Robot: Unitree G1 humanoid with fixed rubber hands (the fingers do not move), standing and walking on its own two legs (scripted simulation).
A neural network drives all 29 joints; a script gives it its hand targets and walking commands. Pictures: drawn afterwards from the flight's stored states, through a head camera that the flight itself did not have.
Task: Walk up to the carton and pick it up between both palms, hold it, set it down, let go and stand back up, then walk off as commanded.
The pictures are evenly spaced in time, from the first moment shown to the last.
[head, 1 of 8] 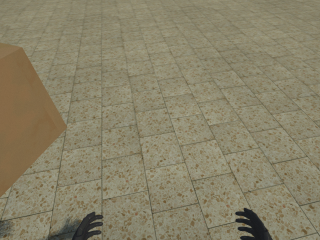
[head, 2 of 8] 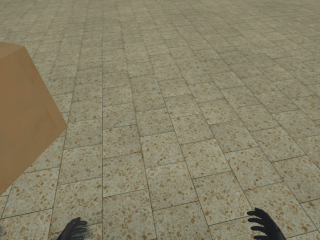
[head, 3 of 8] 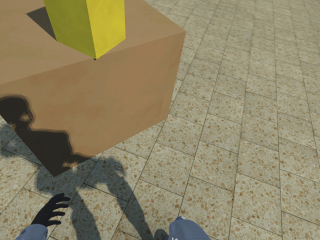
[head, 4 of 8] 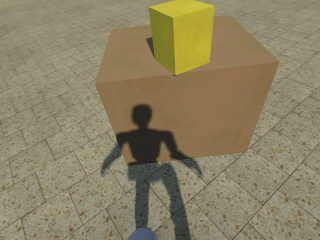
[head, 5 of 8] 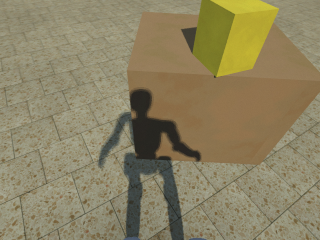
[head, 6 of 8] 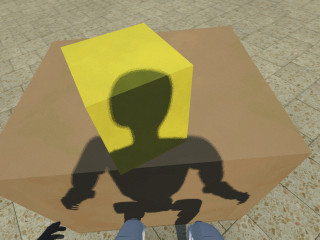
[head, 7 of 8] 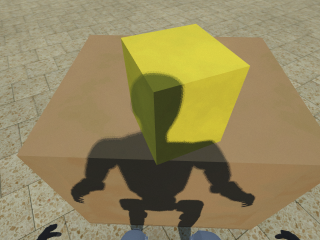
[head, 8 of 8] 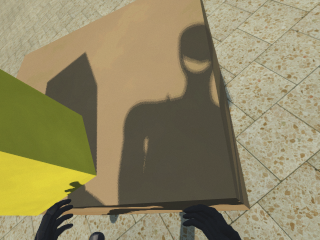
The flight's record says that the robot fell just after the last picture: yes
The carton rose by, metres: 0.00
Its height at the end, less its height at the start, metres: +0.00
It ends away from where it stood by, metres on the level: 0.00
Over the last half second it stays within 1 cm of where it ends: yes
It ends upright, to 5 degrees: yes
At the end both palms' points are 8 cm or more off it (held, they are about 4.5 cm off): yes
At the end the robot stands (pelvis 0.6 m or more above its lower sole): yes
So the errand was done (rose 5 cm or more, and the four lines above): no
